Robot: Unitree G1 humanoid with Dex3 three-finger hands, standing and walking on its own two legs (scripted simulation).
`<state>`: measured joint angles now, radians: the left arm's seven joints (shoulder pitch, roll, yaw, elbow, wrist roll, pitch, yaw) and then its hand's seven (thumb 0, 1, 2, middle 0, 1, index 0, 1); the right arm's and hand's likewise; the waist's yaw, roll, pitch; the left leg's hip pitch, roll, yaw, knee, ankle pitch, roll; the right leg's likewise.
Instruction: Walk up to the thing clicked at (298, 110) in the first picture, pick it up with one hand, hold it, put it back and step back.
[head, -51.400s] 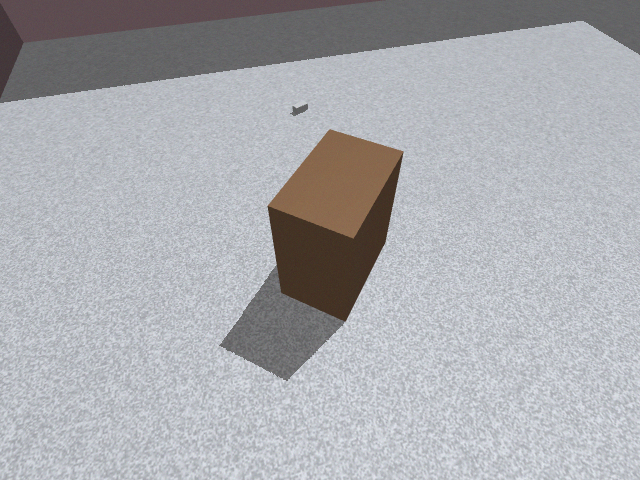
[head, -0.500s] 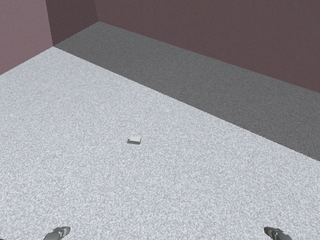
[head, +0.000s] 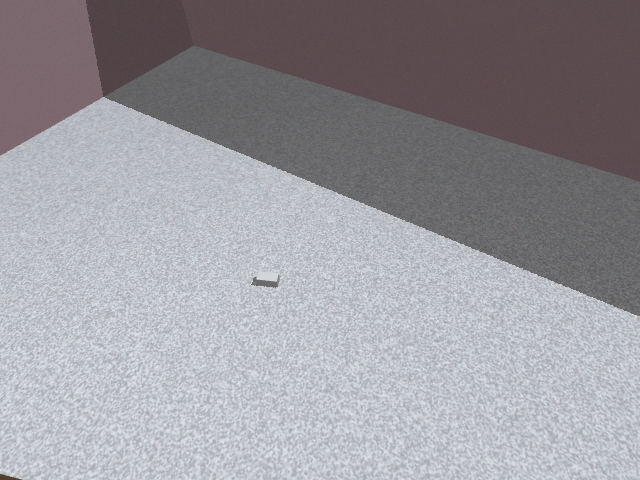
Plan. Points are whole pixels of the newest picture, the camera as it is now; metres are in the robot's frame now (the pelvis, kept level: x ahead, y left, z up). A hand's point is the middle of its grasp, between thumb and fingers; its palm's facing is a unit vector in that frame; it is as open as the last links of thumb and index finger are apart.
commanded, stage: stand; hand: left
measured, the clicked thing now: (268, 279) +0.86 +0.27 -0.76
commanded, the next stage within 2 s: walk up in 0.42 s
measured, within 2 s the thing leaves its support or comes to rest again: neither
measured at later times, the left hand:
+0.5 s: hand out of the picture +0.08 +0.26 -0.15, palm faces -0.01 -0.94 -0.33, open 7.4 cm
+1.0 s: hand (149, 416) +0.22 +0.29 -0.16, palm faces -0.10 -0.93 -0.34, open 7.4 cm
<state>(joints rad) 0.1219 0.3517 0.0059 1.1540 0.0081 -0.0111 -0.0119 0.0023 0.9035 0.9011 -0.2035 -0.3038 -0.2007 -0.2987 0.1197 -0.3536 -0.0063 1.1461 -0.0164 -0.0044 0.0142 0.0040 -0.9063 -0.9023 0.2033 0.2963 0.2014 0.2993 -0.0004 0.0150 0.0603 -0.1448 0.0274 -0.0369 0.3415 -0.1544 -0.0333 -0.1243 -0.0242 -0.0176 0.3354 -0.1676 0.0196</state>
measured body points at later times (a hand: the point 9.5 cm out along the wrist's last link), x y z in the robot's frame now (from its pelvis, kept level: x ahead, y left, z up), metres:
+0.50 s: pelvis +0.01 +0.00 +0.00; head +0.01 +0.00 +0.45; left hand +0.08 +0.31 -0.13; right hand +0.08 -0.30 -0.13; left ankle +0.02 +0.14 -0.74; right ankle +0.01 -0.13 -0.74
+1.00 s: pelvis +0.14 +0.02 -0.01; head +0.17 +0.03 +0.43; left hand +0.22 +0.34 -0.13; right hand +0.15 -0.29 -0.13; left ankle +0.06 +0.14 -0.75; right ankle +0.27 -0.11 -0.72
